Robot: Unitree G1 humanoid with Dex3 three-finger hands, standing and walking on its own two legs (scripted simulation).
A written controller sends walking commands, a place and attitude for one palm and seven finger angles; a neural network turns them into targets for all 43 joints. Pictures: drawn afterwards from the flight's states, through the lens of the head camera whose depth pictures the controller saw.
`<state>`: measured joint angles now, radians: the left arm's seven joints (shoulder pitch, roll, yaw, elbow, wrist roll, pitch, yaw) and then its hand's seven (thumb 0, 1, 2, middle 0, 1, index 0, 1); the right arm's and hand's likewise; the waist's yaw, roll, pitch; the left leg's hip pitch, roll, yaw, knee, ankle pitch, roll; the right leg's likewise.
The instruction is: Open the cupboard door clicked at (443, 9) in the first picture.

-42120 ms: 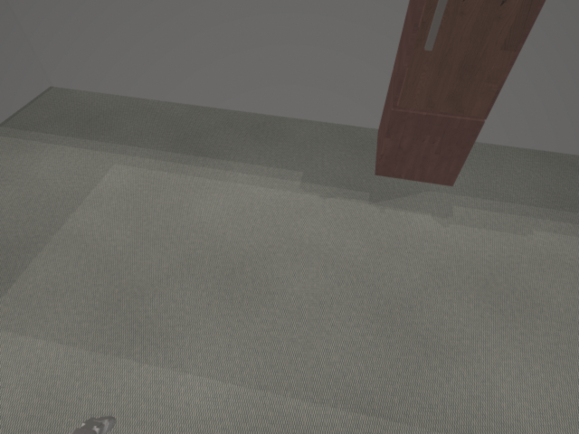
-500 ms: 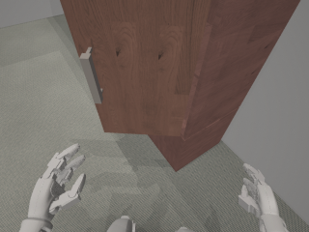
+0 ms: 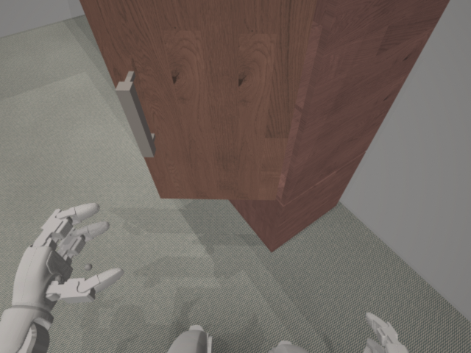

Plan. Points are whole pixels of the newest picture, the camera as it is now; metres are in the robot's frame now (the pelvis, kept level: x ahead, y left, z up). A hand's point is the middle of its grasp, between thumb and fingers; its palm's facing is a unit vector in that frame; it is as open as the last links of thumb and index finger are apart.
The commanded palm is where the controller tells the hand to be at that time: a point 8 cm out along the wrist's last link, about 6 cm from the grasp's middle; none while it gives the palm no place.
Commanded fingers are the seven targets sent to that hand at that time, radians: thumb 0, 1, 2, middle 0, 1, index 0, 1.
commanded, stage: raise the hand with hooked fingers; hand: left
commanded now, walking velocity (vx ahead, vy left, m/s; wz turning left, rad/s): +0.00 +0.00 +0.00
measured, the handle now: (140, 116) +0.54 +0.22 +0.07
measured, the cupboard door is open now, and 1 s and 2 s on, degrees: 53 53 53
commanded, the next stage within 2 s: move the hooked fingers beside the handle in 1.22 s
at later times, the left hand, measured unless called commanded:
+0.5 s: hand (46, 237) +0.27 +0.29 +0.08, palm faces +0.05 -1.00 -0.04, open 13.8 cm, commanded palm +0.25 +0.34 +0.09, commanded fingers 0.00 -0.50 0.30 -0.30 -1.20 -0.30 -1.20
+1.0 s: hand (45, 215) +0.30 +0.30 +0.10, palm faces +0.03 -1.00 -0.04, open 14.0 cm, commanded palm +0.27 +0.35 +0.10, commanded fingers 0.00 -0.50 0.30 -0.30 -1.20 -0.30 -1.20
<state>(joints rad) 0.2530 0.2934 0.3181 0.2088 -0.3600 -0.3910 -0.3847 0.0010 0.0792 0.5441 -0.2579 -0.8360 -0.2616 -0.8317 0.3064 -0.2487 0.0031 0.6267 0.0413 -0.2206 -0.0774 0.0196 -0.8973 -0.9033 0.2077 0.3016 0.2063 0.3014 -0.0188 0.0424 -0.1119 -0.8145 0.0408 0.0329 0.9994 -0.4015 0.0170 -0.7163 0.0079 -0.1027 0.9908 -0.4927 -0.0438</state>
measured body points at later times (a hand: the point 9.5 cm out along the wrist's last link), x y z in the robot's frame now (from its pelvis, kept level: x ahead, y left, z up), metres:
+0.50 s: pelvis +0.01 +0.03 +0.02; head +0.05 +0.04 +0.47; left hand +0.26 +0.35 +0.09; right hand +0.19 -0.20 -0.05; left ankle +0.05 +0.11 -0.67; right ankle +0.00 -0.09 -0.67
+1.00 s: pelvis +0.01 +0.02 +0.03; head +0.05 +0.03 +0.48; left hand +0.29 +0.35 +0.10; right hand +0.15 -0.24 -0.05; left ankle +0.05 +0.11 -0.67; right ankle +0.00 -0.09 -0.67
